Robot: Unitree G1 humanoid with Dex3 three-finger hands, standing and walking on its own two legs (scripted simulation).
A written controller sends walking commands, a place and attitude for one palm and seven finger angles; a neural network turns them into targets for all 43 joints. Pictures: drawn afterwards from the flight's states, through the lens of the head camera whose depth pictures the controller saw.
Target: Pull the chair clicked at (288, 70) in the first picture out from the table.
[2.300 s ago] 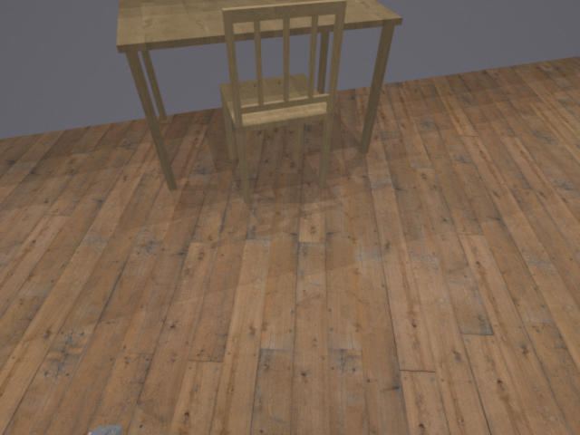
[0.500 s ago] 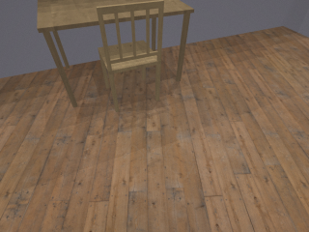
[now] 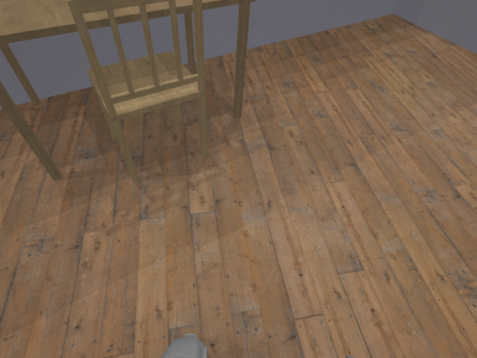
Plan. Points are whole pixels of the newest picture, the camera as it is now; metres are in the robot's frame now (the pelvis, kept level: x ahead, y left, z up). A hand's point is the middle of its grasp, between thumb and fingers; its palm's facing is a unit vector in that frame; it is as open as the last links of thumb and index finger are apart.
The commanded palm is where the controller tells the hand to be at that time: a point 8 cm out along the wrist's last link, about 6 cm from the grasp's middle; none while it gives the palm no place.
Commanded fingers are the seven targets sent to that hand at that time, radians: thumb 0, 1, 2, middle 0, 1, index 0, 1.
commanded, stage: walk to a spot facing it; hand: left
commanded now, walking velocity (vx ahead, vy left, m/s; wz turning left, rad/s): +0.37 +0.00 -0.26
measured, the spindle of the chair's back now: (150, 48) +1.11 +0.46 -0.08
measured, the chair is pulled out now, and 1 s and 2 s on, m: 0.00 0.00 0.00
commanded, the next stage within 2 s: turn to face it in 1.02 s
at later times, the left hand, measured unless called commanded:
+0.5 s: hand (174, 253) +0.35 +0.18 -0.16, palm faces -0.22 -0.96 -0.15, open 7.4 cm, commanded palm none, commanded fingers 0.00 0.90 0.90 -0.20 -0.30 -0.20 -0.30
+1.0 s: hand (209, 207) +0.48 +0.13 -0.16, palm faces -0.23 -0.95 -0.21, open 7.3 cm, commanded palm none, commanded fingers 0.00 0.90 0.90 -0.20 -0.30 -0.20 -0.30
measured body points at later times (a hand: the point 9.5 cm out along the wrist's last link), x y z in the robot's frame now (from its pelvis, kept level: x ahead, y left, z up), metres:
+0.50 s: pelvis +0.21 +0.03 +0.00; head +0.24 +0.04 +0.45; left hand +0.36 +0.23 -0.15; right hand +0.07 -0.16 -0.14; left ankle +0.12 +0.12 -0.73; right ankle +0.31 -0.13 -0.68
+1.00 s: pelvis +0.43 -0.05 +0.01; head +0.44 -0.06 +0.46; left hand +0.50 +0.18 -0.15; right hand +0.44 -0.31 -0.14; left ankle +0.57 +0.06 -0.69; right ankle +0.36 -0.11 -0.73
